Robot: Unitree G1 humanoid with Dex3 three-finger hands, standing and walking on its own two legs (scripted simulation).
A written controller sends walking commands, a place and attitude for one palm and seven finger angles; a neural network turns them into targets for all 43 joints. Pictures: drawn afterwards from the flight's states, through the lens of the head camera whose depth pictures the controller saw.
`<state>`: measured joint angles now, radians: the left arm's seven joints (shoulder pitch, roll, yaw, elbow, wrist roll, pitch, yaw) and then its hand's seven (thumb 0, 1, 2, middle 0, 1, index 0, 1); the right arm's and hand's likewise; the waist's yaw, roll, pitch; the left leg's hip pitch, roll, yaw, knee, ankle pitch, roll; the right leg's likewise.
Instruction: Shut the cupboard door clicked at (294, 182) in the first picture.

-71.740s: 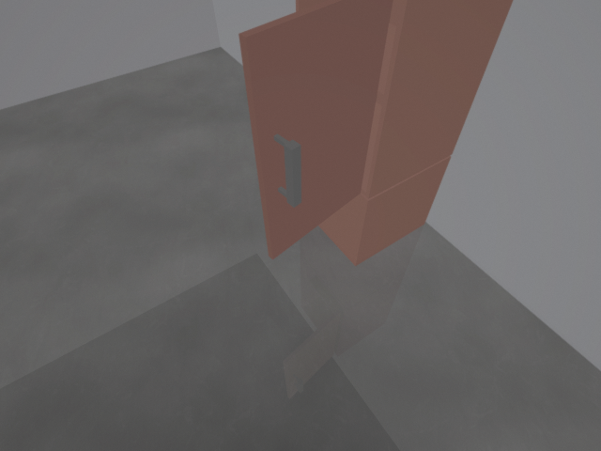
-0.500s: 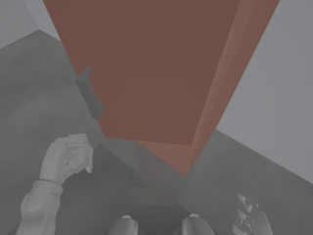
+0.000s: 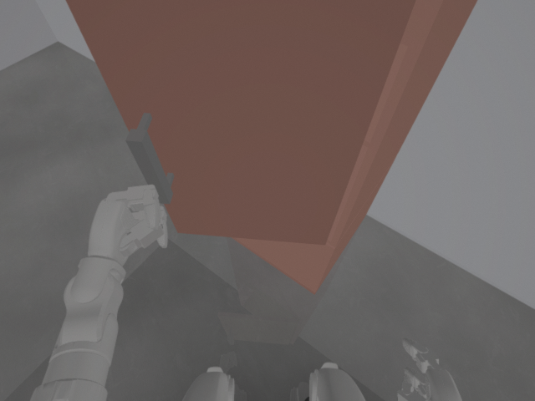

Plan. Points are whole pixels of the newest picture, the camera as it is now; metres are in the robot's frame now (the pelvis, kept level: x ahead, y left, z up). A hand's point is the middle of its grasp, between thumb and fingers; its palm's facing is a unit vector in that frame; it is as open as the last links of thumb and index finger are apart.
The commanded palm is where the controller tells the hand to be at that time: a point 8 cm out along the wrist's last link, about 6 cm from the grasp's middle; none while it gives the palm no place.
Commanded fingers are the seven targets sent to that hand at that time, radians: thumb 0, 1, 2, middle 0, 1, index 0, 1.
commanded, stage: bring the fist close to the handle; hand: left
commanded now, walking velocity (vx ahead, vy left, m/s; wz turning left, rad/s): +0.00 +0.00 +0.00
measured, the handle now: (156, 161) +0.47 +0.20 +0.05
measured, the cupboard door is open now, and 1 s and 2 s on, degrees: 31 29 13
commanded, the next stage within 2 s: push the door shut along its arc in 0.52 s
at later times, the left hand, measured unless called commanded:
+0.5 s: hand (157, 220) +0.36 +0.17 +0.05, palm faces -0.03 -1.00 -0.04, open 3.1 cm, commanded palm +0.34 +0.22 +0.05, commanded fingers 0.00 0.90 0.90 -1.30 -1.50 -1.30 -1.50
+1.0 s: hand (170, 192) +0.41 +0.16 +0.06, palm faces -0.17 -0.98 -0.05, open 3.1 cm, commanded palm +0.39 +0.21 +0.05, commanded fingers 0.00 0.90 0.90 -1.30 -1.50 -1.30 -1.50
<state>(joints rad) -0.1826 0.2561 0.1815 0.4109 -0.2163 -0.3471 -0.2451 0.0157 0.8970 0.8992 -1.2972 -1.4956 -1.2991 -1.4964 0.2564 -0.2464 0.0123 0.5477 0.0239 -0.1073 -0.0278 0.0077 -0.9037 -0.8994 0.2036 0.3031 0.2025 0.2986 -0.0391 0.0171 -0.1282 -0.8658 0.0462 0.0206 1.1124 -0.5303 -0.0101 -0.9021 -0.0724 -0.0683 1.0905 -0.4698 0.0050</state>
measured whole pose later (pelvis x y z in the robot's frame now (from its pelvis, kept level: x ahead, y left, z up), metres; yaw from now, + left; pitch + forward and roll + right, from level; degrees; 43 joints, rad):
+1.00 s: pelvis -0.01 +0.00 +0.00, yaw +0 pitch +17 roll +0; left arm -0.54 0.35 0.24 0.82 -0.20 -0.40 -0.37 0.02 0.90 0.90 -1.31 -1.50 -1.30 -1.50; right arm 0.28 -0.26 0.02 0.59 0.03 -0.03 -0.03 0.00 -0.90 -0.90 0.20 0.30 0.20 0.30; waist -0.08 0.02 -0.12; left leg -0.92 0.05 0.02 1.12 -0.51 -0.01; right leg -0.95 -0.07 -0.07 1.09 -0.44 0.00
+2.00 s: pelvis -0.02 +0.01 -0.03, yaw -3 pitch +26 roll -2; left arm -1.09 0.53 0.29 1.18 -0.09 -0.30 -0.50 0.01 0.89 0.91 -1.30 -1.50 -1.30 -1.50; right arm 0.35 -0.27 0.04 0.62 0.00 -0.03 -0.02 0.00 -0.90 -0.90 0.20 0.30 0.20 0.30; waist -0.23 0.04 -0.10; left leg -1.17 0.08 0.02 1.26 -0.55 0.01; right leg -1.19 -0.04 -0.06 1.19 -0.45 0.01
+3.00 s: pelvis -0.02 +0.00 -0.03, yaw -2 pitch +27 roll -2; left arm -1.17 0.35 0.33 1.28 0.06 -0.35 0.08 0.01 0.93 0.93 -1.30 -1.50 -1.30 -1.50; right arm 0.42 -0.23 0.03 0.62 -0.08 0.00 0.09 0.00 -0.91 -0.90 0.20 0.30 0.20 0.30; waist -0.26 0.07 -0.12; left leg -1.16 0.08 0.01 1.21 -0.52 -0.01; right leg -1.19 -0.04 -0.06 1.15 -0.43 0.00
